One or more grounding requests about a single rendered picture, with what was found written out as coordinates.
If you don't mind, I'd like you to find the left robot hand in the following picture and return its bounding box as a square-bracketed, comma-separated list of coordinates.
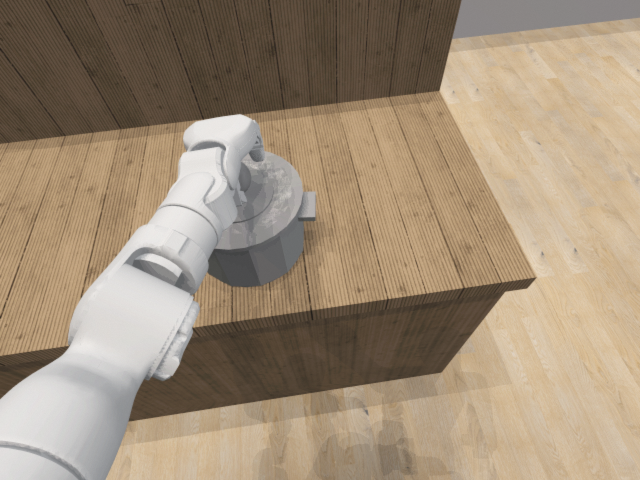
[183, 114, 265, 207]

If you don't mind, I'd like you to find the table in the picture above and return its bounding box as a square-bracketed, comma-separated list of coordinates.
[0, 0, 537, 422]

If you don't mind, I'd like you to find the left robot upper arm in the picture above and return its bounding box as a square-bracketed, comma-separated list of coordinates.
[0, 263, 200, 480]

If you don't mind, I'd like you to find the pot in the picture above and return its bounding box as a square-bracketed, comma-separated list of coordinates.
[207, 191, 316, 287]

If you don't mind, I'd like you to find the lid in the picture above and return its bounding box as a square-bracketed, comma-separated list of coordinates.
[213, 151, 303, 253]

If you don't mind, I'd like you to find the robot left forearm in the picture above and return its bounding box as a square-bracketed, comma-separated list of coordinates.
[68, 137, 241, 345]

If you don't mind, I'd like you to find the knob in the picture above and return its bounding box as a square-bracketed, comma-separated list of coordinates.
[238, 162, 251, 193]

